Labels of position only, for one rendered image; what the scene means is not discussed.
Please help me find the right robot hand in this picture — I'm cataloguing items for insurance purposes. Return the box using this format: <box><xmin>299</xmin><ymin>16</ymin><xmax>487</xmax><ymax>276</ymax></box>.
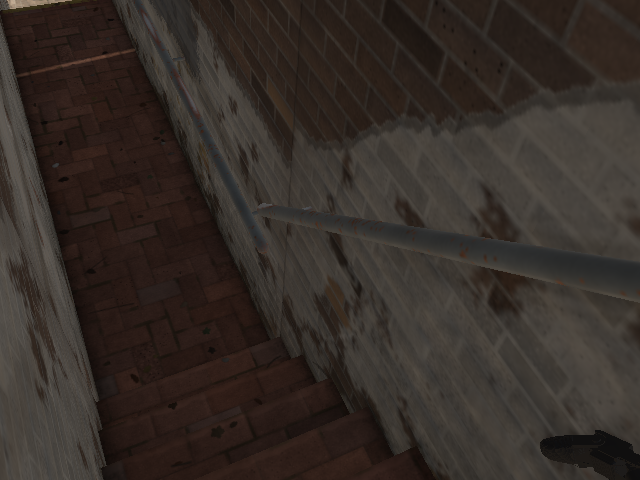
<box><xmin>540</xmin><ymin>430</ymin><xmax>640</xmax><ymax>480</ymax></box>

